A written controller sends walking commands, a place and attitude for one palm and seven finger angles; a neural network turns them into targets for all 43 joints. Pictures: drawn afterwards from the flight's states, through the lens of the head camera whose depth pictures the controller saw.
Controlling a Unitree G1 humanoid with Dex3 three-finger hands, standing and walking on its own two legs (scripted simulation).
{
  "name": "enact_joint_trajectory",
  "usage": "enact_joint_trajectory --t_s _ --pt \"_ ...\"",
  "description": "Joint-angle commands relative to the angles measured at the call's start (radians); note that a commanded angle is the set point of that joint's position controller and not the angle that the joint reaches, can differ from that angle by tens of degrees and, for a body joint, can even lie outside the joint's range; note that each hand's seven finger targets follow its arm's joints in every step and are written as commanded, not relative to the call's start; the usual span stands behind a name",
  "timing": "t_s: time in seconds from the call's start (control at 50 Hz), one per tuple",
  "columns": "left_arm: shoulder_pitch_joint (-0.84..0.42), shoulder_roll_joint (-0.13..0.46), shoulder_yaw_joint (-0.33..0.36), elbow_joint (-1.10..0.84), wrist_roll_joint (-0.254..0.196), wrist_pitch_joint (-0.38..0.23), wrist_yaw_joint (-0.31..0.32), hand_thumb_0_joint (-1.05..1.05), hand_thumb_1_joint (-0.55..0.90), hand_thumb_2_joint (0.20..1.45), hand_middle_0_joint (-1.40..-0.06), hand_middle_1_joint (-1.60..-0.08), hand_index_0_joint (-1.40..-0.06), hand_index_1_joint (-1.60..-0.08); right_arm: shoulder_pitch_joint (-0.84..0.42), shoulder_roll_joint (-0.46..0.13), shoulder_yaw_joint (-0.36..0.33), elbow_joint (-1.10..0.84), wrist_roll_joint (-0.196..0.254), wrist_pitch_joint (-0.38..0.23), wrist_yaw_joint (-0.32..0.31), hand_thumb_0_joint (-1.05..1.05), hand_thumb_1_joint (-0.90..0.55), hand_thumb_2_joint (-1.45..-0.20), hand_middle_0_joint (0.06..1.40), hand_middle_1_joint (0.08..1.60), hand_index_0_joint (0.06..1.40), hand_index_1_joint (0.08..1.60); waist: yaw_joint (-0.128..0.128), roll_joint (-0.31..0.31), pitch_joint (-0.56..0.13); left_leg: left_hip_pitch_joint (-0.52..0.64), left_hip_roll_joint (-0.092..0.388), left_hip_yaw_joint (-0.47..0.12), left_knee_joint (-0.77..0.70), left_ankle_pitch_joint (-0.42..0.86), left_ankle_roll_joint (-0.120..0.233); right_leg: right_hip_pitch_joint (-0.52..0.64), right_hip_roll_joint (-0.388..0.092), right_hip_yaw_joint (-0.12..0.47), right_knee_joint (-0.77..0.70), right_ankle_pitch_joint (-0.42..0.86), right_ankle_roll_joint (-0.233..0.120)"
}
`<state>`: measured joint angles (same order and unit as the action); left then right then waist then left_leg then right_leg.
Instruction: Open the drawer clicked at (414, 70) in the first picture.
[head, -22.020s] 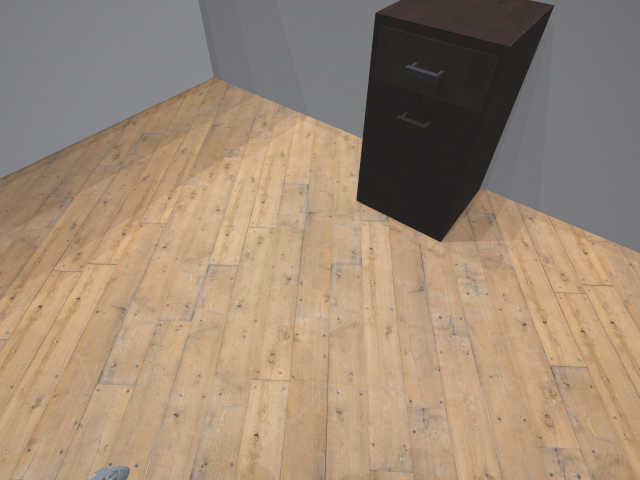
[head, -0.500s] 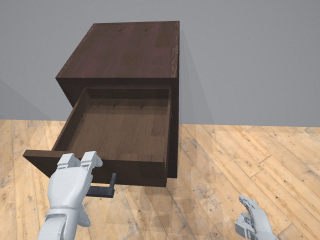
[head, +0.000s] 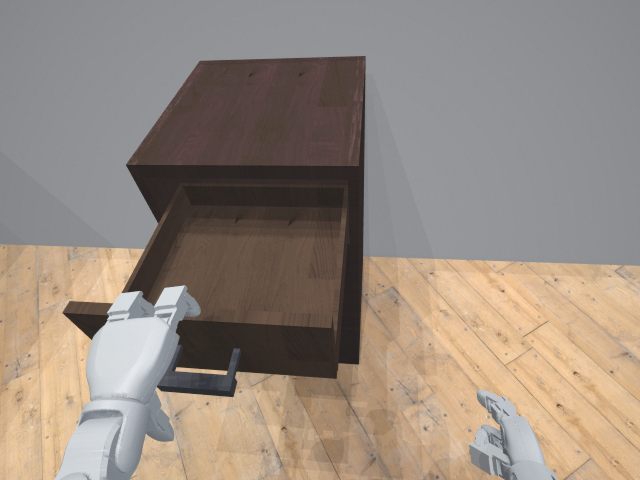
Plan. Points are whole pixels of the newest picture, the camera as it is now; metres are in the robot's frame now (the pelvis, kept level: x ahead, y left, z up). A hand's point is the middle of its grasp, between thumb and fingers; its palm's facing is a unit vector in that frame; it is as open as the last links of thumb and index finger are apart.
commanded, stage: lift the hand off the handle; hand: left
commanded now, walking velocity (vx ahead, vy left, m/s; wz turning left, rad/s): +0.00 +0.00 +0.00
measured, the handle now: (201, 368) +0.26 +0.23 -0.07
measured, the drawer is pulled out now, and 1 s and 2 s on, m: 0.30 0.30 0.30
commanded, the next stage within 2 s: draw the hand back to the body in 0.50 s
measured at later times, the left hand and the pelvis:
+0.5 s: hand (153, 344) +0.23 +0.23 +0.08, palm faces +0.08 -0.11 -0.99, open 13.9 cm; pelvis +0.00 +0.00 +0.01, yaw +0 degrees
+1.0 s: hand (122, 357) +0.21 +0.25 +0.09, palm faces +0.06 -0.09 -0.99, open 13.9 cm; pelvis +0.00 +0.00 +0.01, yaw +0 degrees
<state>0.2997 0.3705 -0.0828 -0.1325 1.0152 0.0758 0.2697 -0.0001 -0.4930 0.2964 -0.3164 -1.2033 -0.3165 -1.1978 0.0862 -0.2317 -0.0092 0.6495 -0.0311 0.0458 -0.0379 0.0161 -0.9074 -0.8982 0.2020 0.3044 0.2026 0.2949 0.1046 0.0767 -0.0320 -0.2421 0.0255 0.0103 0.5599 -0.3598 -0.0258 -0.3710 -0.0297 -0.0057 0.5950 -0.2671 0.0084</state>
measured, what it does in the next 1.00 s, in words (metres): stands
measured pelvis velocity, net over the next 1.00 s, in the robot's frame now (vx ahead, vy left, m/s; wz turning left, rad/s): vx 0.00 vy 0.00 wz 0.01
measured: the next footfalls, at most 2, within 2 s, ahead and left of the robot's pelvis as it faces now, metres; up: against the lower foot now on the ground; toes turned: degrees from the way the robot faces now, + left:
none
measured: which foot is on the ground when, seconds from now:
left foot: down 0.00-1.00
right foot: down 0.00-1.00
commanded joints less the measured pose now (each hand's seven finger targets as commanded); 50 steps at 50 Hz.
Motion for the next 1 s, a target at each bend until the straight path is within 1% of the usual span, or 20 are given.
enact_joint_trajectory --t_s 0.0,0.08,0.16,0.26,0.28,0.36,0.42,0.46,0.48,0.56,0.58,0.6,0.62,0.66,0.68,0.76,0.78,0.86,0.88,0.98 --pt "-0.174 0.156 0.106 -0.226 -0.007 -0.007 0.016 0.000 -0.500 0.300 -0.300 -1.200 -0.300 -1.200 -0.154 -0.086 -0.031 -0.153 0.000 -0.053 -0.006 0.000 -0.900 -0.900 0.200 0.300 0.200 0.300 -0.001 -0.054 -0.177 -0.009 -0.056 0.028 -0.092 0.280 0.034 0.194 0.036 -0.019 -0.094 0.201 -0.034" --pt "-0.159 0.134 0.080 -0.229 -0.006 -0.013 -0.005 0.000 -0.500 0.300 -0.300 -1.200 -0.300 -1.200 -0.154 -0.084 -0.021 -0.156 -0.004 -0.058 -0.002 0.000 -0.900 -0.900 0.200 0.300 0.200 0.300 0.001 -0.068 -0.171 -0.004 -0.055 0.027 -0.098 0.293 0.037 0.198 0.033 -0.028 -0.100 0.199 -0.031" --pt "-0.171 0.215 0.155 -0.230 -0.004 0.001 -0.017 0.000 -0.500 0.300 -0.300 -1.200 -0.300 -1.200 -0.174 -0.092 -0.020 -0.152 0.002 -0.045 -0.002 0.000 -0.900 -0.900 0.200 0.300 0.200 0.300 0.018 -0.055 -0.157 -0.002 -0.051 0.026 -0.123 0.301 0.031 0.237 0.037 -0.011 -0.119 0.225 -0.036" --pt "-0.196 0.189 0.133 -0.261 -0.021 0.017 -0.036 0.000 -0.500 0.300 -0.300 -1.200 -0.300 -1.200 -0.191 -0.088 -0.017 -0.157 0.011 -0.037 0.001 0.000 -0.900 -0.900 0.200 0.300 0.200 0.300 0.012 -0.039 -0.157 0.019 -0.047 0.026 -0.146 0.322 0.029 0.252 0.039 -0.016 -0.134 0.230 -0.035" --pt "-0.196 0.150 0.093 -0.267 -0.025 0.017 -0.043 0.000 -0.500 0.300 -0.300 -1.200 -0.300 -1.200 -0.180 -0.083 -0.010 -0.161 0.008 -0.041 0.003 0.000 -0.900 -0.900 0.200 0.300 0.200 0.300 0.012 -0.057 -0.157 0.019 -0.050 0.027 -0.145 0.329 0.035 0.256 0.032 -0.032 -0.129 0.231 -0.033" --pt "-0.197 0.203 0.135 -0.293 -0.032 0.024 -0.064 0.000 -0.500 0.300 -0.300 -1.200 -0.300 -1.200 -0.193 -0.093 -0.013 -0.161 0.010 -0.036 0.003 0.000 -0.900 -0.900 0.200 0.300 0.200 0.300 0.014 -0.044 -0.164 0.036 -0.044 0.023 -0.161 0.338 0.031 0.278 0.040 -0.018 -0.146 0.245 -0.034" --pt "-0.161 0.166 0.101 -0.258 -0.033 0.024 -0.081 0.000 -0.500 0.300 -0.300 -1.200 -0.300 -1.200 -0.179 -0.090 -0.011 -0.154 0.010 -0.031 0.008 0.000 -0.900 -0.900 0.200 0.300 0.200 0.300 0.013 -0.088 -0.124 0.027 -0.047 0.032 -0.167 0.331 0.034 0.264 0.038 -0.034 -0.154 0.240 -0.029" --pt "-0.180 0.185 0.122 -0.270 -0.038 0.026 -0.086 0.000 -0.500 0.300 -0.300 -1.200 -0.300 -1.200 -0.197 -0.094 -0.011 -0.158 0.016 -0.030 0.010 0.000 -0.900 -0.900 0.200 0.300 0.200 0.300 0.008 -0.062 -0.117 0.029 -0.041 0.027 -0.173 0.314 0.030 0.261 0.043 -0.019 -0.164 0.221 -0.033" --pt "-0.193 0.149 0.081 -0.272 -0.027 0.023 -0.088 0.000 -0.500 0.300 -0.300 -1.200 -0.300 -1.200 -0.183 -0.088 -0.003 -0.158 0.012 -0.031 0.013 0.000 -0.900 -0.900 0.200 0.300 0.200 0.300 0.010 -0.072 -0.132 0.029 -0.046 0.030 -0.170 0.321 0.036 0.265 0.035 -0.033 -0.157 0.217 -0.032" --pt "-0.198 0.212 0.142 -0.301 -0.021 0.007 -0.071 0.000 -0.500 0.300 -0.300 -1.200 -0.300 -1.200 -0.194 -0.094 -0.013 -0.160 0.010 -0.032 0.010 0.000 -0.900 -0.900 0.200 0.300 0.200 0.300 0.021 -0.042 -0.159 0.039 -0.043 0.022 -0.172 0.330 0.028 0.281 0.043 -0.014 -0.157 0.235 -0.037" --pt "-0.187 0.163 0.100 -0.307 -0.017 0.001 -0.068 0.000 -0.500 0.300 -0.300 -1.200 -0.300 -1.200 -0.179 -0.085 -0.007 -0.163 0.006 -0.037 0.014 0.000 -0.900 -0.900 0.200 0.300 0.200 0.300 0.023 -0.046 -0.188 0.043 -0.047 0.027 -0.167 0.346 0.034 0.292 0.032 -0.028 -0.147 0.242 -0.036" --pt "-0.177 0.207 0.145 -0.309 -0.027 -0.005 -0.062 0.000 -0.500 0.300 -0.300 -1.200 -0.300 -1.200 -0.177 -0.089 -0.018 -0.149 0.011 -0.032 0.013 0.000 -0.900 -0.900 0.200 0.300 0.200 0.300 0.020 -0.046 -0.171 0.045 -0.043 0.025 -0.173 0.357 0.027 0.292 0.040 -0.016 -0.155 0.262 -0.038" --pt "-0.143 0.191 0.133 -0.314 -0.026 -0.004 -0.059 0.000 -0.500 0.300 -0.300 -1.200 -0.300 -1.200 -0.179 -0.091 -0.016 -0.160 0.007 -0.034 0.012 0.000 -0.900 -0.900 0.200 0.300 0.200 0.300 0.029 -0.043 -0.174 0.044 -0.046 0.031 -0.169 0.362 0.030 0.295 0.036 -0.024 -0.150 0.273 -0.035" --pt "-0.131 0.234 0.187 -0.321 -0.032 0.005 -0.050 0.000 -0.500 0.300 -0.300 -1.200 -0.300 -1.200 -0.194 -0.095 -0.013 -0.160 0.013 -0.031 0.013 0.000 -0.900 -0.900 0.200 0.300 0.200 0.300 0.026 -0.025 -0.162 0.036 -0.040 0.023 -0.173 0.358 0.023 0.296 0.041 -0.011 -0.154 0.268 -0.038" --pt "-0.116 0.192 0.151 -0.337 -0.029 0.005 -0.051 0.000 -0.500 0.300 -0.300 -1.200 -0.300 -1.200 -0.185 -0.086 -0.008 -0.164 0.011 -0.032 0.017 0.000 -0.900 -0.900 0.200 0.300 0.200 0.300 0.026 -0.046 -0.171 0.038 -0.042 0.030 -0.166 0.367 0.029 0.296 0.031 -0.024 -0.149 0.270 -0.036" --pt "-0.091 0.231 0.189 -0.346 -0.056 0.024 -0.062 0.000 -0.500 0.300 -0.300 -1.200 -0.300 -1.200 -0.203 -0.100 -0.013 -0.169 0.019 -0.027 0.013 0.000 -0.900 -0.900 0.200 0.300 0.200 0.300 0.017 -0.037 -0.139 0.039 -0.037 0.024 -0.175 0.345 0.026 0.287 0.038 -0.013 -0.164 0.259 -0.034" --pt "-0.079 0.206 0.165 -0.343 -0.053 0.026 -0.069 0.000 -0.500 0.300 -0.300 -1.200 -0.300 -1.200 -0.189 -0.093 -0.006 -0.169 0.017 -0.026 0.015 0.000 -0.900 -0.900 0.200 0.300 0.200 0.300 0.019 -0.057 -0.144 0.039 -0.040 0.032 -0.172 0.341 0.033 0.288 0.030 -0.027 -0.162 0.244 -0.031" --pt "-0.107 0.265 0.210 -0.336 -0.074 0.020 -0.092 0.000 -0.500 0.300 -0.300 -1.200 -0.300 -1.200 -0.206 -0.107 -0.008 -0.169 0.020 -0.024 0.001 0.000 -0.900 -0.900 0.200 0.300 0.200 0.300 0.008 -0.052 -0.107 0.040 -0.037 0.025 -0.180 0.297 0.033 0.274 0.034 -0.009 -0.185 0.210 -0.028" --pt "-0.107 0.237 0.183 -0.346 -0.071 0.011 -0.098 0.000 -0.500 0.300 -0.300 -1.200 -0.300 -1.200 -0.192 -0.099 -0.002 -0.172 0.015 -0.027 0.002 0.000 -0.900 -0.900 0.200 0.300 0.200 0.300 0.013 -0.058 -0.123 0.041 -0.041 0.030 -0.175 0.299 0.038 0.280 0.023 -0.024 -0.179 0.201 -0.025" --pt "-0.053 0.257 0.219 -0.392 -0.090 -0.026 -0.099 0.000 -0.500 0.300 -0.300 -1.200 -0.300 -1.200 -0.176 -0.104 -0.004 -0.179 0.013 -0.035 -0.003 0.000 -0.900 -0.900 0.200 0.300 0.200 0.300 0.017 -0.037 -0.146 0.050 -0.035 0.024 -0.172 0.327 0.032 0.287 0.020 -0.031 -0.175 0.223 -0.024"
